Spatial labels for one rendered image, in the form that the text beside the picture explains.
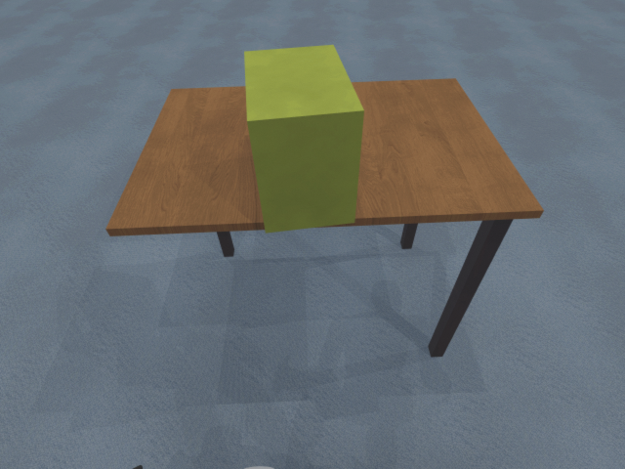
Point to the table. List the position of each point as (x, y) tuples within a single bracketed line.
[(427, 156)]

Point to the carton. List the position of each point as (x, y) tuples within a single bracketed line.
[(305, 124)]

